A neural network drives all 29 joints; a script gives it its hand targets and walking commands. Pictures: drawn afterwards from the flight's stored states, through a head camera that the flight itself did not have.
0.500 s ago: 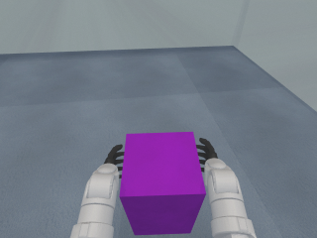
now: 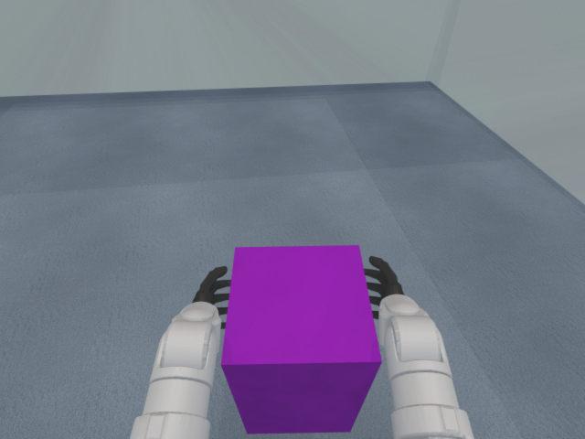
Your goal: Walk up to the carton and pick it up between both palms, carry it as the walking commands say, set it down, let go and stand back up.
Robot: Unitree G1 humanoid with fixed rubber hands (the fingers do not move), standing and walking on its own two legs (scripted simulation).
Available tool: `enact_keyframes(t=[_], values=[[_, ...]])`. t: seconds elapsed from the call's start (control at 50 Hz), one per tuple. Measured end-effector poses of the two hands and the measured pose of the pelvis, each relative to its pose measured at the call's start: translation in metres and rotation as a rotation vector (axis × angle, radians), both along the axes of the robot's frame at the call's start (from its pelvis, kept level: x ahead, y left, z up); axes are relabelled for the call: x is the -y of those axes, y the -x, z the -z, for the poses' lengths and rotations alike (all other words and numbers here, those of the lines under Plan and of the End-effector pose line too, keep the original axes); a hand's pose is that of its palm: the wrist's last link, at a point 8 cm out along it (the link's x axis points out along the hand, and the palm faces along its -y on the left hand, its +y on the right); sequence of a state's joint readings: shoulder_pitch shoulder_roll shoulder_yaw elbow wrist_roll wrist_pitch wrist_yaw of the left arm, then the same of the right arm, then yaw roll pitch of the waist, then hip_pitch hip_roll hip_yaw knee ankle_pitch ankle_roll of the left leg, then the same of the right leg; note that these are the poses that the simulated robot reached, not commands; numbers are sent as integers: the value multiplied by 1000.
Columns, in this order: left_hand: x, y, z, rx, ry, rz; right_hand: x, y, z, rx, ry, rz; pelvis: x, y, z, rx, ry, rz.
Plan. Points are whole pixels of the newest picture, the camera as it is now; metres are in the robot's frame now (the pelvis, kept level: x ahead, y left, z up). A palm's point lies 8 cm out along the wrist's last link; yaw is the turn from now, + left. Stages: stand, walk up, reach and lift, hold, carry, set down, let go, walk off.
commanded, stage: hold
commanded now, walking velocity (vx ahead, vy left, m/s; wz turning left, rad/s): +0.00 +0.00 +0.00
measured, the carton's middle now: (298, 348) +0.28 +0.00 -0.03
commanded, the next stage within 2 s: carry in 0.64 s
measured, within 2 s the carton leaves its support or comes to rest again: neither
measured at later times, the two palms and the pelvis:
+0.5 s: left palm (203, 320) +0.28 +0.13 +0.04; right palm (391, 311) +0.29 -0.13 +0.05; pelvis -0.01 +0.00 +0.00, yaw +0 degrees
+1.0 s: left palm (154, 316) +0.27 +0.19 +0.07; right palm (343, 273) +0.33 -0.07 +0.09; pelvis -0.01 +0.01 -0.03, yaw +12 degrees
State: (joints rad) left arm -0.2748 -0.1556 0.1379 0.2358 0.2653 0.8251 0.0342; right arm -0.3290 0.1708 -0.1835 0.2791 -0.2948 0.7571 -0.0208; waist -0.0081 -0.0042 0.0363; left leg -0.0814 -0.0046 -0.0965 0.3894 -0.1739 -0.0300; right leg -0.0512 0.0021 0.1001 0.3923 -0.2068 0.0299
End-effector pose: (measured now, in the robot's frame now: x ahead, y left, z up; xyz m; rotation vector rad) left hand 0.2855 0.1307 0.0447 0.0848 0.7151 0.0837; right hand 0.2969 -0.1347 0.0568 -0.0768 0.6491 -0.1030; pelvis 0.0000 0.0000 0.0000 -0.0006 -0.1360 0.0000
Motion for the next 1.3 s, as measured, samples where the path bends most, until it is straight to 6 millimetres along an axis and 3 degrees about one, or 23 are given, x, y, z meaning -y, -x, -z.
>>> enact_keyframes(t=[0.62,0.8,0.88,1.0,1.12,1.22,1.3], values=[[1,7,1,6,11,-7,0,7,1,4,1,4,1,9,1,5,0,-3],[-3,2,-1,63,41,-81,-5,-10,-4,61,-38,-8,8,6,17,-151,10,-43],[-16,9,-10,84,44,-137,-20,-15,-11,79,-72,-31,6,6,18,-186,3,-117],[-60,17,-23,135,102,-279,-69,-32,-31,117,-112,-89,-6,7,28,-215,-2,-204],[-90,41,-32,97,140,-442,-108,-40,-37,51,-143,-184,-2,9,17,-239,34,-258],[-95,49,-42,132,135,-519,-118,-46,-39,62,-199,-221,11,12,18,-246,46,-325],[-92,57,-39,112,126,-547,-117,-44,-33,34,-207,-244,18,13,17,-237,40,-390]])
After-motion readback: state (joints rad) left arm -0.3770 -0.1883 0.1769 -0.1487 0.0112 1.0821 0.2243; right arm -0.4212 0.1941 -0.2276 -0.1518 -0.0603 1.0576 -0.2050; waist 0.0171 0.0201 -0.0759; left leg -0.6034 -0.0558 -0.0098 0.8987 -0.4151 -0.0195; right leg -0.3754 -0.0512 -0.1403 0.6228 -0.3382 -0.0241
